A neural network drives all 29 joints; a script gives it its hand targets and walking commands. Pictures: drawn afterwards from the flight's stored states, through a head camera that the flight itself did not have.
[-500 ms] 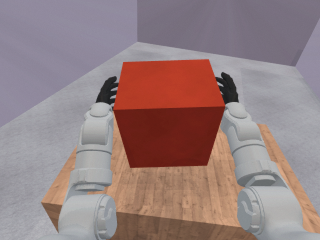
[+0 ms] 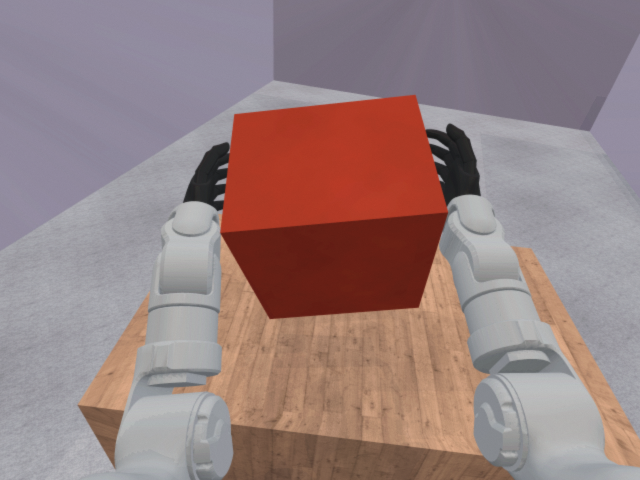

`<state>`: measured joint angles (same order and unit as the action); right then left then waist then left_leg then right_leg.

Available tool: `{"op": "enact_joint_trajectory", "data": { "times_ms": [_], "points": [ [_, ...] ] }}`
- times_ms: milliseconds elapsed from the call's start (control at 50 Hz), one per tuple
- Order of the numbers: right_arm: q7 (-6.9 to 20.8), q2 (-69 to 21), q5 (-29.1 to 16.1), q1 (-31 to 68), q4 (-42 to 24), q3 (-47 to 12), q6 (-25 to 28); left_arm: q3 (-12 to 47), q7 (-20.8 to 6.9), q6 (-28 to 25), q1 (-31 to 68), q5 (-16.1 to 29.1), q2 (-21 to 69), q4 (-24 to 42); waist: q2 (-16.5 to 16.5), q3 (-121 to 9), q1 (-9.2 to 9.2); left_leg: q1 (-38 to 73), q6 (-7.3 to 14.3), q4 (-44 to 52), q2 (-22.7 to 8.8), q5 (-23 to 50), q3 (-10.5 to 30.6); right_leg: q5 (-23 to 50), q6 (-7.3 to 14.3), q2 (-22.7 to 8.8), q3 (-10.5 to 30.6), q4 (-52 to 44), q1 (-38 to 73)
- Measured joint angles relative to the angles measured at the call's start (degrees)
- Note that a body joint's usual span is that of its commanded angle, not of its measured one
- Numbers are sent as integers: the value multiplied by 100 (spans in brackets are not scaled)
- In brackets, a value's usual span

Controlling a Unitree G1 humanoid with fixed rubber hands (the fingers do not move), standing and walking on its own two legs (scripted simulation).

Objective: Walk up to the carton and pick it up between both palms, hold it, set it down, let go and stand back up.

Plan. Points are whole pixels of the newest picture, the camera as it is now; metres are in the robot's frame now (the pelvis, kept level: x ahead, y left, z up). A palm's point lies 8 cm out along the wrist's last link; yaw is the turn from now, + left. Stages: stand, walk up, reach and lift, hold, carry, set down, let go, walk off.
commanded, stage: set down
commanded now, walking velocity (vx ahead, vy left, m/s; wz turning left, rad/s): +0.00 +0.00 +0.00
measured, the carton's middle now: (334, 219) +0.39 +0.02 +0.19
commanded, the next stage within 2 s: none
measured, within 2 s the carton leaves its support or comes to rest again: neither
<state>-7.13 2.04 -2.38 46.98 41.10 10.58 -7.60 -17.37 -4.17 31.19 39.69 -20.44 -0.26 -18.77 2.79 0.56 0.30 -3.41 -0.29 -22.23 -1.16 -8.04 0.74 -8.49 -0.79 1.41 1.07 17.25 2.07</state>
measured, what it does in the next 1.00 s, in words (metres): stands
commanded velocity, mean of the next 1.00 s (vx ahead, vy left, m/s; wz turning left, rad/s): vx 0.00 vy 0.00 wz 0.00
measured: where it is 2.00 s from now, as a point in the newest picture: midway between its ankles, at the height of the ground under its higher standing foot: outside the picture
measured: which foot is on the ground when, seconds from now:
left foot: down 0.00-1.00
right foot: down 0.00-1.00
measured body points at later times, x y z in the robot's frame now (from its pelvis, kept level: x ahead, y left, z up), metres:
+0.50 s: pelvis +0.02 -0.01 +0.00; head -0.02 +0.02 +0.45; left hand +0.39 +0.18 +0.16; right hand +0.42 -0.13 +0.20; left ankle +0.06 +0.11 -0.74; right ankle +0.03 -0.13 -0.74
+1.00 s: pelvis +0.02 -0.01 +0.00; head +0.02 +0.02 +0.45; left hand +0.40 +0.18 +0.13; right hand +0.43 -0.13 +0.17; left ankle +0.06 +0.11 -0.74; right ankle +0.03 -0.13 -0.74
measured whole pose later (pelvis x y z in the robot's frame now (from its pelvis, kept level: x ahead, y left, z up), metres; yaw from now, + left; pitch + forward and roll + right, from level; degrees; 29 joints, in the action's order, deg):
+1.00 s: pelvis +0.02 -0.01 +0.00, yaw +0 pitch -6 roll -1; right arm -4.0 1.0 -2.4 41.9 43.2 8.5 5.2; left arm -17.5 -1.2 18.3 29.0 -21.0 2.5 -17.2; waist 3.0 4.9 0.3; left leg -6.0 -0.3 -20.0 -1.1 -8.0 0.7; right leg -9.6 0.0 1.4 1.0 17.1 -1.5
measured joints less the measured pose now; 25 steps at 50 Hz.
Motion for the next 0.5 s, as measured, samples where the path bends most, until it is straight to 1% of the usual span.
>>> {"op": "enact_joint_trajectory", "data": {
  "times_ms": [100, 220, 360, 440, 500],
  "points": [
    [49, -10, 0, -37, 49, 0, 274, -13, -82, -130, -69, -54, 0, -6, 18, 61, 0, 54, 0, 76, 0, 4, 0, -39, 10, 0, -1, 0, 18],
    [66, -97, 0, -180, 50, -3, 518, -13, -105, -363, -291, -55, 4, -5, 18, 189, 0, 95, 0, 161, 0, 4, 0, -86, 37, 0, -3, 0, 19],
    [53, -106, 0, -418, 50, -154, 800, -13, -39, -679, -574, -56, 84, 1, 18, 371, 0, 95, 0, 204, 1, 2, -1, -109, 60, 0, -5, -11, 5],
    [42, -106, 0, -506, 50, -248, 986, -14, 9, -781, -711, -56, 129, 137, 18, 437, 1, 94, 0, 205, 1, 2, -1, -109, 65, 0, -6, -12, 5],
    [40, -106, 0, -512, 52, -275, 1021, -14, 32, -832, -761, -55, 136, 155, 18, 437, 0, 94, 0, 205, 1, 2, -1, -109, 67, 0, -6, -14, 5]
  ]
}}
